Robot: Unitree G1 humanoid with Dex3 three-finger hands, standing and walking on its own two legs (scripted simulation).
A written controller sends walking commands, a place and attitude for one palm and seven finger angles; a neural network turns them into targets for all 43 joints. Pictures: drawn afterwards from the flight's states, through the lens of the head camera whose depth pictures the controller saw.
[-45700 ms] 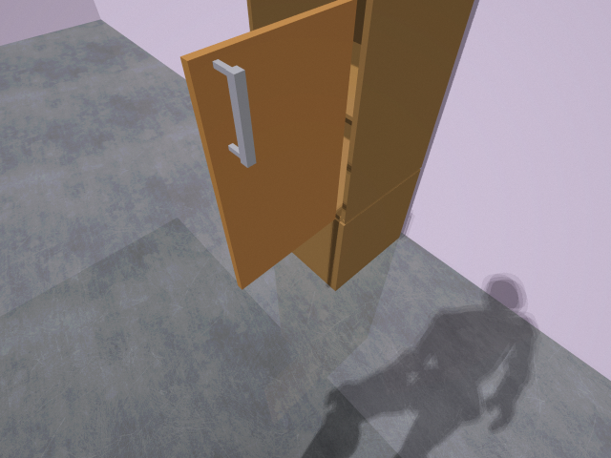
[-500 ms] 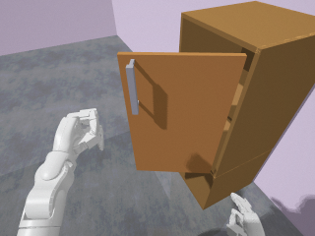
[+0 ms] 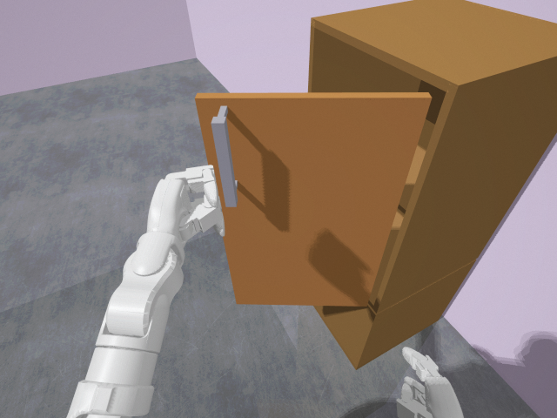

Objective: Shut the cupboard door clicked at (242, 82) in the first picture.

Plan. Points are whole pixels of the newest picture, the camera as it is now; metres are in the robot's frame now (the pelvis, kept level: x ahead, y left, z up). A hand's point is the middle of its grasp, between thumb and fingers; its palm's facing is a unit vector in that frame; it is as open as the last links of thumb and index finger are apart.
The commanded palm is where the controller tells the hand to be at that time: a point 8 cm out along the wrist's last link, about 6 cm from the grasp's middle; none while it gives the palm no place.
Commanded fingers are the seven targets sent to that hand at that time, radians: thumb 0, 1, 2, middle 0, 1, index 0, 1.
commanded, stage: bring the fist close to the handle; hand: left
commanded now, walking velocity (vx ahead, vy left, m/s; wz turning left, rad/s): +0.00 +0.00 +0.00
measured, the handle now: (227, 158) +0.46 +0.13 +0.16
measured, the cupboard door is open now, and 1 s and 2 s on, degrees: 61 60 42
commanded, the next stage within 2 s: push the door shut along its arc in 0.56 s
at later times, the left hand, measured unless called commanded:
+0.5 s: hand (241, 194) +0.37 +0.09 +0.17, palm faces +0.05 -1.00 +0.00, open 3.1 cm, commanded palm +0.34 +0.14 +0.16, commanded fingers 0.00 0.90 0.90 -1.30 -1.50 -1.30 -1.50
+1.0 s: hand (246, 179) +0.40 +0.09 +0.17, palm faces -0.03 -1.00 -0.01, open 3.1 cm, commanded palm +0.38 +0.13 +0.16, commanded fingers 0.00 0.90 0.90 -1.30 -1.50 -1.30 -1.50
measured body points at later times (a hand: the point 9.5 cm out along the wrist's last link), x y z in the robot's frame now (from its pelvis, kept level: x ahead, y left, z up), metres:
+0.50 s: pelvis +0.00 -0.01 +0.00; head -0.02 -0.03 +0.45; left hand +0.36 +0.14 +0.17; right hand +0.15 -0.24 -0.10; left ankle -0.01 +0.13 -0.73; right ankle +0.00 -0.12 -0.73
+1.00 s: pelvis +0.00 -0.01 +0.00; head -0.01 -0.02 +0.45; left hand +0.39 +0.14 +0.17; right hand +0.15 -0.24 -0.10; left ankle -0.01 +0.13 -0.73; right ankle +0.00 -0.12 -0.73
